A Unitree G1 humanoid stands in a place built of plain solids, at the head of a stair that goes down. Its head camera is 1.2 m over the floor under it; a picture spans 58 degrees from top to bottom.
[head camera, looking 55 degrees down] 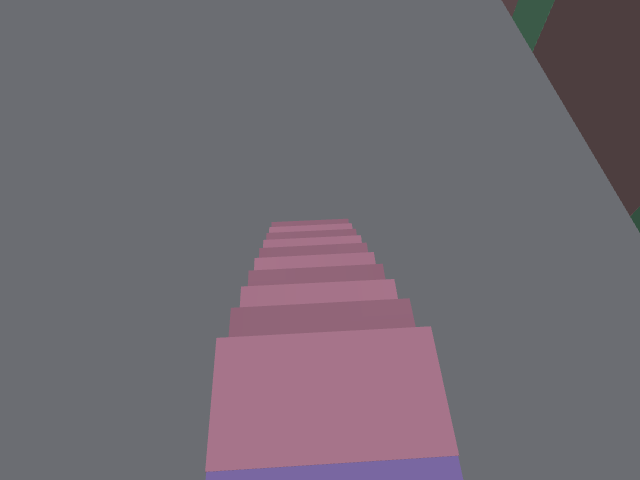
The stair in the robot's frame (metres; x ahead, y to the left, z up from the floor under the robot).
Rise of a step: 0.18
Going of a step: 0.19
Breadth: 0.63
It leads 3 degrees to the left of straight ahead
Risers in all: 10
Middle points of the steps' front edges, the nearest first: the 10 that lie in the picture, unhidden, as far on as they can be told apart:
0.51 -0.01 0.00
0.69 0.00 -0.18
0.88 0.01 -0.36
1.06 0.02 -0.54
1.25 0.03 -0.72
1.43 0.04 -0.90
1.62 0.05 -1.09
1.81 0.06 -1.27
1.99 0.07 -1.45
2.18 0.08 -1.63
